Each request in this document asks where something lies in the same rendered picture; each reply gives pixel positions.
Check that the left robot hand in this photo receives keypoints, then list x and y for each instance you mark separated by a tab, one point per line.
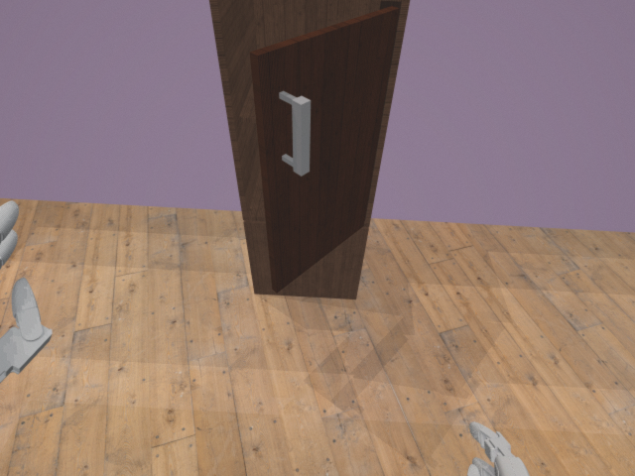
18	347

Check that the cupboard door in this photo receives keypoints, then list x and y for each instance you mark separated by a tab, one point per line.
343	70

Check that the right robot hand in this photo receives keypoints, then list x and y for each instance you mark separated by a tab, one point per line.
498	450

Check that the handle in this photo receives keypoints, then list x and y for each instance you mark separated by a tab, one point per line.
301	120

